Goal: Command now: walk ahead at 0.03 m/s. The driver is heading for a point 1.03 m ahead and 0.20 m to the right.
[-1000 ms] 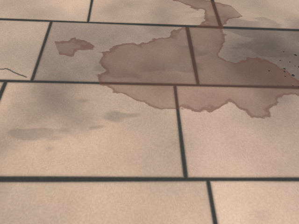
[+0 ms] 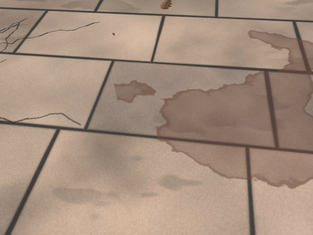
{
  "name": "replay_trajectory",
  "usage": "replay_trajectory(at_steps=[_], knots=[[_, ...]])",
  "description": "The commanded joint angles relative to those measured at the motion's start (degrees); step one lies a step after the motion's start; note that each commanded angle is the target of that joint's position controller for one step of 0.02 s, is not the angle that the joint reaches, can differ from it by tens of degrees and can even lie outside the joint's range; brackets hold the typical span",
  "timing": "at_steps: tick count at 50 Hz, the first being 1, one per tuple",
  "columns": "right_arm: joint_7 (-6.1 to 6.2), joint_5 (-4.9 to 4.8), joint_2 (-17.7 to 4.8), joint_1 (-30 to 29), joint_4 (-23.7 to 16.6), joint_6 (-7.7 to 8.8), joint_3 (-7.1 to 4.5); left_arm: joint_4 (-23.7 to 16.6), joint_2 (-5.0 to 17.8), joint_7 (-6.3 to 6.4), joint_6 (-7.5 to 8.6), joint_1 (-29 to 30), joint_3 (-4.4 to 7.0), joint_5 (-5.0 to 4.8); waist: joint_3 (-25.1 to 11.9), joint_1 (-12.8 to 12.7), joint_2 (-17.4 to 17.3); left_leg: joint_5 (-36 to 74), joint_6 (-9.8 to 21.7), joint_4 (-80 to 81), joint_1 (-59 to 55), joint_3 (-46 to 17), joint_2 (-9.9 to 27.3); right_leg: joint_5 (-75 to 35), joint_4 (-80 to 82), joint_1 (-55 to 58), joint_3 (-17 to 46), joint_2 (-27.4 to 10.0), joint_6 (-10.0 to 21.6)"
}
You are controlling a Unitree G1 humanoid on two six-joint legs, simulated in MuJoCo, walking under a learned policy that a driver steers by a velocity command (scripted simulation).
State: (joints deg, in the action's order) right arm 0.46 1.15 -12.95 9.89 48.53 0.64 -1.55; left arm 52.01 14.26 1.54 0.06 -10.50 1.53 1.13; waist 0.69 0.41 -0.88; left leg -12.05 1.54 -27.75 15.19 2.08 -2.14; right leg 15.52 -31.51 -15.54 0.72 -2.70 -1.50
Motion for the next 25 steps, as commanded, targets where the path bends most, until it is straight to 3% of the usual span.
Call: replay_trajectory(at_steps=[1,4,6,8,10,12,14,15,16,17,18,19,20,21,22,23,25], knots=[[0.62,-0.03,-6.63,-0.25,-1.95,0.32,-1.70,-1.83,6.62,-0.15,1.85,1.61,1.11,-0.37,-0.30,0.12,6.48,1.78,0.97,3.31,-2.65,-4.02,3.58,-1.96,8.58,-0.98,3.54,-2.63,1.92],[0.37,-0.57,-6.35,-0.51,-0.61,0.71,-1.73,-0.57,7.28,0.02,1.93,0.27,1.18,-0.84,-2.88,-0.86,3.26,9.10,1.05,2.47,-3.67,-3.98,3.97,-11.09,5.85,3.29,2.55,-2.04,2.27],[0.37,-1.25,-6.33,0.57,0.80,0.45,-1.98,0.63,7.88,0.14,1.42,-1.17,1.51,-1.37,-3.79,-1.11,3.06,-2.03,1.53,0.49,-3.28,-1.75,1.96,0.11,5.55,3.67,1.84,-0.96,3.74],[0.34,-1.78,-6.26,0.52,1.20,0.42,-2.24,0.70,8.15,0.05,1.25,-1.46,1.75,-1.95,1.04,-1.23,3.34,-17.61,2.61,-0.72,2.08,-1.71,1.35,16.29,7.07,0.49,4.49,-1.99,6.49],[0.16,-2.26,-5.41,0.14,1.05,1.88,-2.15,0.79,8.66,-0.07,2.38,-3.04,1.94,-2.56,5.38,-1.63,4.53,-19.96,3.46,-3.18,7.95,-2.31,1.69,21.58,9.35,0.68,10.24,-5.42,9.24],[-0.49,-2.40,-4.50,-0.06,0.90,3.99,-2.07,1.47,10.53,-0.35,3.78,-5.08,2.67,-2.86,5.42,-1.33,8.58,-13.44,3.73,-8.55,11.43,-0.83,1.25,16.61,11.85,4.88,18.91,-11.22,12.63],[-1.18,-2.49,-5.17,1.68,1.73,5.29,-2.37,1.02,10.57,-0.63,4.52,-3.79,3.01,-2.99,3.64,0.38,8.81,-7.66,4.82,-7.73,9.17,-1.28,1.87,4.13,9.96,6.59,20.92,-13.50,13.70],[-1.43,-2.56,-6.26,4.56,3.20,5.60,-2.81,-0.08,9.93,-0.82,4.76,-1.43,2.95,-3.01,2.24,1.79,6.44,-2.87,5.38,-5.46,4.07,-2.34,2.39,-2.22,6.25,4.86,16.80,-10.97,12.10],[-1.50,-2.83,-8.25,9.80,5.58,5.70,-3.65,-1.99,8.84,-1.11,5.14,2.68,2.69,-2.83,0.20,4.05,1.41,3.76,6.53,-1.23,-6.46,-6.55,4.13,-9.87,-1.68,-1.76,8.78,-5.43,8.74],[-1.40,-3.10,-13.10,18.09,8.50,5.45,-5.41,-4.19,6.83,-1.36,6.11,6.41,2.23,-2.21,-2.74,6.79,-9.23,10.87,9.92,4.39,-21.63,-19.29,10.30,-15.20,-19.56,-14.46,-2.05,2.62,3.77],[-1.66,-2.47,-13.69,22.16,9.19,5.21,-5.34,-4.56,5.30,-1.43,6.83,6.31,1.90,-1.74,-3.05,8.14,-16.96,21.09,15.53,9.95,-31.72,-34.75,20.50,12.85,-33.94,-30.55,-1.51,5.65,1.52],[-1.80,-1.67,-9.55,19.85,8.45,5.28,-3.74,-4.82,6.78,-1.82,7.02,7.14,2.28,-3.07,0.14,6.37,-8.08,22.17,16.43,8.50,-31.85,-34.46,22.69,18.03,-40.79,-37.33,2.84,2.62,3.00],[-1.78,-1.30,-7.51,18.53,7.73,5.33,-3.02,-4.74,5.83,-2.30,6.95,7.69,2.01,-3.95,1.46,5.49,-3.97,24.23,15.22,7.93,-31.88,-29.30,21.45,15.41,-43.86,-40.51,3.60,0.80,4.41],[-1.74,-1.55,-7.82,17.74,7.92,5.25,-2.73,-5.59,4.66,-2.62,6.86,8.49,1.73,-4.11,3.20,4.30,-2.25,22.28,14.19,9.51,-31.28,-26.22,21.14,11.27,-42.43,-43.90,2.51,-1.43,4.97],[-1.58,-1.84,-6.61,16.57,7.83,4.99,-2.10,-5.79,4.75,-2.74,6.70,9.31,1.91,-3.51,3.94,3.55,-1.11,22.72,12.26,11.34,-29.25,-22.51,19.78,7.28,-39.03,-43.16,1.89,-3.44,5.04],[-1.35,-1.76,-5.45,16.14,7.80,4.47,-1.55,-6.09,4.40,-3.11,6.58,9.46,1.91,-3.06,4.12,3.00,-2.08,24.11,10.60,13.22,-26.38,-18.70,17.39,4.43,-35.93,-40.08,0.42,-3.87,4.59],[-0.44,-1.56,-6.48,13.46,6.76,3.91,-1.43,-7.41,2.78,-3.87,6.10,11.00,1.26,-2.33,4.65,2.06,-2.88,23.34,10.13,17.31,-18.28,-13.27,14.25,-3.36,-25.66,-32.23,-2.34,-3.04,2.53]])
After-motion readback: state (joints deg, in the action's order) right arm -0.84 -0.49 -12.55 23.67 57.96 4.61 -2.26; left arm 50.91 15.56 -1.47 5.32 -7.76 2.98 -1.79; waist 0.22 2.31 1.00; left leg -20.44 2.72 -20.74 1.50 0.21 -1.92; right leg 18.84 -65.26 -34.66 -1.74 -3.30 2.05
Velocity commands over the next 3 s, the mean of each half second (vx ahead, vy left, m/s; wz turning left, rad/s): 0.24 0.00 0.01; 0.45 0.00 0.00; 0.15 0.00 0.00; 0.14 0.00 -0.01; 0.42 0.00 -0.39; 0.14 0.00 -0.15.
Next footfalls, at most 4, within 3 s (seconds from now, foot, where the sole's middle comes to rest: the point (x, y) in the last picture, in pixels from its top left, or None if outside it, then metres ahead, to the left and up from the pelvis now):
0.72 right None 0.44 -0.12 -0.77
1.20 left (147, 203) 0.67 0.10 -0.77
1.48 right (204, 217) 0.60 -0.15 -0.77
2.44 right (200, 141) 1.01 -0.17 -0.77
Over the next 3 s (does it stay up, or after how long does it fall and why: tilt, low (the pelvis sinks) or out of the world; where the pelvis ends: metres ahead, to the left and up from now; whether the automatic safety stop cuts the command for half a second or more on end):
stays up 1.05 -0.10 0.00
